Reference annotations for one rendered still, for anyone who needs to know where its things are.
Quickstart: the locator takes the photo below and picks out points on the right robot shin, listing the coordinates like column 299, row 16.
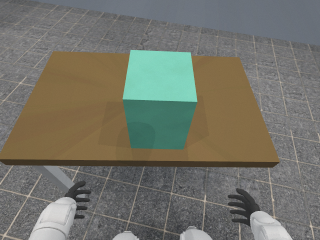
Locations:
column 191, row 227

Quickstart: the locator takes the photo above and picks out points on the right robot thigh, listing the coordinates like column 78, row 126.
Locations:
column 194, row 234

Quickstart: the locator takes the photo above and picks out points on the left robot forearm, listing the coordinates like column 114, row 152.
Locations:
column 55, row 221

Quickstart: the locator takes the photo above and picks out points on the carton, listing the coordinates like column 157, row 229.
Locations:
column 159, row 99

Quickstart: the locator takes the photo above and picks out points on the right robot forearm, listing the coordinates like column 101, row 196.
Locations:
column 264, row 227

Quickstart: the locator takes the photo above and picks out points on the robot left hand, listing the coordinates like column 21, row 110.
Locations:
column 73, row 192

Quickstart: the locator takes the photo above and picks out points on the table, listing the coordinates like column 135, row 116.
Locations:
column 75, row 116

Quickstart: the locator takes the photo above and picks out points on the robot right hand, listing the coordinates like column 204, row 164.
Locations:
column 249, row 205

